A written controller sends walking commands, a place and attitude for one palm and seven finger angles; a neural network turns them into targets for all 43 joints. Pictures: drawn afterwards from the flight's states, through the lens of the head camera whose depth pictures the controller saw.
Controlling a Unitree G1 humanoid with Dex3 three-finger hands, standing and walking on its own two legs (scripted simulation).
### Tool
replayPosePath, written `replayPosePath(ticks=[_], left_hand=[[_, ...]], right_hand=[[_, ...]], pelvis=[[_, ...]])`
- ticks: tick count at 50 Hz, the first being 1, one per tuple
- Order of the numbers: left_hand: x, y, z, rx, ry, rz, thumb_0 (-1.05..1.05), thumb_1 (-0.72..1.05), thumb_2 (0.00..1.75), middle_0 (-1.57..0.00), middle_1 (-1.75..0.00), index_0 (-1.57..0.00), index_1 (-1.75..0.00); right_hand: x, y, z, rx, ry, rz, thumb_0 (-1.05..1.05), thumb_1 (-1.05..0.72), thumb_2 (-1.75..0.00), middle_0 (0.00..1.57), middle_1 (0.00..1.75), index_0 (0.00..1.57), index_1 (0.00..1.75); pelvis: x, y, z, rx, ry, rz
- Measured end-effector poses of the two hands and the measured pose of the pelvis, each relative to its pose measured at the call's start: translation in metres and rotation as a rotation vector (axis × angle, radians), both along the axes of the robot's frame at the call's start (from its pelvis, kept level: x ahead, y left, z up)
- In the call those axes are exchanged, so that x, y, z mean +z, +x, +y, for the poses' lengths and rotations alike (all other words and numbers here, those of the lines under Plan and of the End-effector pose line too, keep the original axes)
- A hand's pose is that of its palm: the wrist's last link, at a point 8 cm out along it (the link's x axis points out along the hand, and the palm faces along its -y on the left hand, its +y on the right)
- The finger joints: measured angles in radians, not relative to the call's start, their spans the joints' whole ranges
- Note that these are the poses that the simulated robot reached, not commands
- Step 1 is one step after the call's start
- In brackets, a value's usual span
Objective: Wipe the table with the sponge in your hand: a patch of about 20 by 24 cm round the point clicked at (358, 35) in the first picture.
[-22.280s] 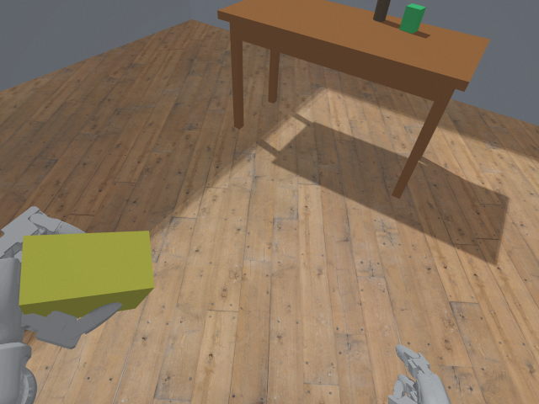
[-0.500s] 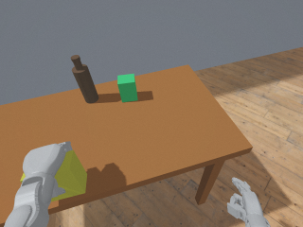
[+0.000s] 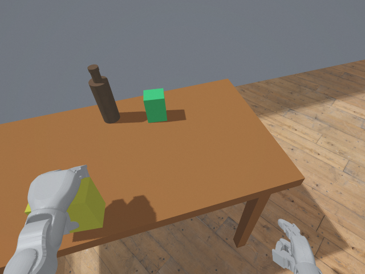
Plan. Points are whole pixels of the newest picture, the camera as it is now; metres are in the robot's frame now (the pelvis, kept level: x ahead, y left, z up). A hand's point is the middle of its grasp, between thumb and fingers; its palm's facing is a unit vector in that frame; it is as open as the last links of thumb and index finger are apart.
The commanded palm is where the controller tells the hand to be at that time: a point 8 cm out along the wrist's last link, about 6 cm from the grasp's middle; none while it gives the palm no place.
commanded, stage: move the sponge above the wiping area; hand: left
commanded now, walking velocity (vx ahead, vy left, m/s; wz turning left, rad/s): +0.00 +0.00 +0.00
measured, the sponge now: (73, 211) +0.21 +0.31 +0.00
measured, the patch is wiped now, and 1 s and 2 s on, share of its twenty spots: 0.00 0.00 0.00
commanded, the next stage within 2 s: none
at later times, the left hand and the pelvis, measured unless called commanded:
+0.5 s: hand (57, 194) +0.21 +0.32 +0.07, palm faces +0.06 -0.03 -1.00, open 10.0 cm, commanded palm +0.19 +0.30 +0.12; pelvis +0.00 +0.00 +0.00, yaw +0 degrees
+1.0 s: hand (50, 195) +0.21 +0.33 +0.07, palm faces +0.04 -0.06 -1.00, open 10.0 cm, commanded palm +0.19 +0.30 +0.12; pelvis +0.00 +0.00 +0.00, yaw +0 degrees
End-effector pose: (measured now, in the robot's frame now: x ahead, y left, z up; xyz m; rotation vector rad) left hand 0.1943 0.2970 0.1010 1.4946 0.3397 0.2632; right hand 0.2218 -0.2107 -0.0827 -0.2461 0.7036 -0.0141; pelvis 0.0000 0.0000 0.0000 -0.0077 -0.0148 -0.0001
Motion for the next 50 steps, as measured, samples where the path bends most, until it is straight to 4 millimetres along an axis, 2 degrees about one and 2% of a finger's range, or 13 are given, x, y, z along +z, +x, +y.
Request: replayPosePath(ticks=[5, 8, 11, 16, 19, 26, 29, 32, 36, 39, 41, 46, 50], left_hand=[[0.023, 0.009, 0.017, 0.084, 0.024, -0.099, -0.01, -0.49, 1.03, -0.73, -1.3, -0.76, -1.3], [0.024, 0.01, 0.023, 0.15, 0.003, -0.078, -0.01, -0.49, 1.03, -0.73, -1.3, -0.76, -1.3], [0.014, 0.006, 0.017, 0.157, -0.03, -0.004, -0.01, -0.49, 1.03, -0.73, -1.3, -0.76, -1.3], [-0.007, -0.004, -0.006, 0.056, -0.075, 0.08, -0.01, -0.49, 1.03, -0.73, -1.3, -0.76, -1.3], [-0.005, -0.006, -0.01, 0.005, -0.037, 0.047, -0.01, -0.49, 1.03, -0.73, -1.3, -0.76, -1.3], [0.024, -0.003, 0.018, 0.112, 0.028, -0.097, -0.01, -0.49, 1.03, -0.73, -1.3, -0.76, -1.3], [0.025, -0.003, 0.025, 0.175, 0.004, -0.071, -0.01, -0.49, 1.03, -0.73, -1.3, -0.76, -1.3], [0.013, -0.004, 0.019, 0.168, -0.031, 0.013, -0.01, -0.49, 1.03, -0.73, -1.3, -0.76, -1.3], [-0.004, -0.004, -0.004, 0.063, -0.072, 0.083, -0.01, -0.49, 1.03, -0.73, -1.3, -0.76, -1.3], [-0.002, -0.004, -0.017, -0.024, -0.052, 0.043, -0.01, -0.49, 1.03, -0.73, -1.3, -0.76, -1.3], [0.006, -0.004, -0.019, -0.046, -0.016, -0.015, -0.01, -0.49, 1.03, -0.73, -1.3, -0.76, -1.3], [0.026, -0.004, 0.004, 0.075, 0.024, -0.126, -0.01, -0.49, 1.03, -0.73, -1.3, -0.76, -1.3], [0.022, -0.007, 0.024, 0.211, 0.0, -0.065, -0.01, -0.49, 1.03, -0.73, -1.3, -0.76, -1.3]], right_hand=[[0.001, 0.0, 0.005, -0.019, 0.04, -0.006, 0.01, -0.91, -0.9, 0.2, 0.3, 0.2, 0.3], [0.002, 0.002, 0.006, -0.025, 0.062, -0.014, 0.01, -0.91, -0.9, 0.2, 0.3, 0.2, 0.3], [0.003, 0.004, 0.005, -0.021, 0.071, -0.027, 0.01, -0.91, -0.9, 0.2, 0.3, 0.2, 0.3], [0.004, 0.005, 0.003, 0.0, 0.041, -0.032, 0.01, -0.91, -0.9, 0.2, 0.3, 0.2, 0.3], [0.005, 0.003, 0.001, 0.01, 0.015, -0.02, 0.01, -0.91, -0.9, 0.2, 0.3, 0.2, 0.3], [0.004, 0.001, -0.001, -0.013, 0.028, -0.007, 0.01, -0.91, -0.9, 0.2, 0.3, 0.2, 0.3], [0.004, 0.002, -0.002, -0.025, 0.045, -0.018, 0.01, -0.91, -0.9, 0.2, 0.3, 0.2, 0.3], [0.004, 0.003, -0.003, -0.026, 0.051, -0.031, 0.01, -0.91, -0.9, 0.2, 0.3, 0.2, 0.3], [0.004, 0.003, -0.003, -0.014, 0.037, -0.039, 0.01, -0.91, -0.9, 0.2, 0.3, 0.2, 0.3], [0.004, 0.0, -0.003, -0.006, 0.022, -0.031, 0.01, -0.91, -0.9, 0.2, 0.3, 0.2, 0.3], [0.004, -0.002, -0.002, -0.004, 0.02, -0.023, 0.01, -0.91, -0.9, 0.2, 0.3, 0.2, 0.3], [0.002, -0.004, -0.001, -0.015, 0.044, -0.001, 0.01, -0.91, -0.9, 0.2, 0.3, 0.2, 0.3], [0.002, -0.001, -0.002, -0.025, 0.057, -0.003, 0.02, -0.91, -0.9, 0.2, 0.3, 0.2, 0.3]], pelvis=[[0.001, -0.001, -0.001, -0.004, 0.001, -0.001], [0.001, -0.001, 0.0, -0.003, 0.003, 0.0], [0.002, -0.001, 0.002, 0.0, 0.004, 0.002], [0.001, -0.001, 0.002, 0.0, 0.005, 0.001], [0.001, -0.001, -0.001, -0.005, 0.004, -0.006], [0.001, -0.002, -0.005, -0.005, 0.001, -0.014], [0.002, -0.002, -0.004, -0.001, 0.002, -0.013], [0.002, -0.003, -0.002, 0.003, 0.003, -0.01], [0.002, -0.003, 0.0, 0.001, 0.005, -0.005], [0.001, -0.002, -0.001, -0.008, 0.005, -0.005], [0.001, -0.002, -0.003, -0.011, 0.004, -0.007], [0.001, -0.002, -0.005, -0.016, 0.003, -0.014], [0.002, -0.004, -0.005, -0.005, 0.004, -0.017]])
